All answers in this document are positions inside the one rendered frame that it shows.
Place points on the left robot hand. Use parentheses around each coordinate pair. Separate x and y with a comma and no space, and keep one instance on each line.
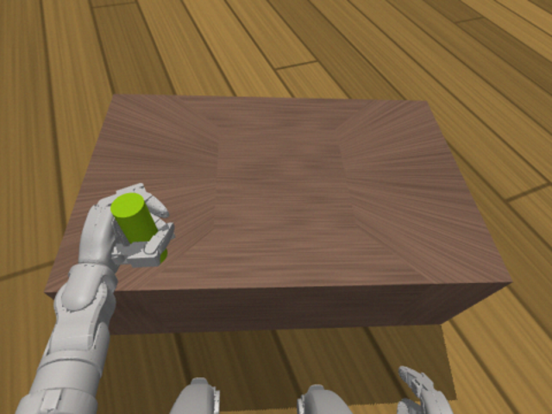
(102,240)

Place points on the right robot hand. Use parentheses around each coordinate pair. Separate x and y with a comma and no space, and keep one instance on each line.
(431,400)

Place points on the left robot arm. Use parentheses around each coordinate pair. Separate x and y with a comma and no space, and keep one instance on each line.
(68,375)

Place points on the can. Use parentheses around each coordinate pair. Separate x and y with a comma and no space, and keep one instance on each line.
(134,218)

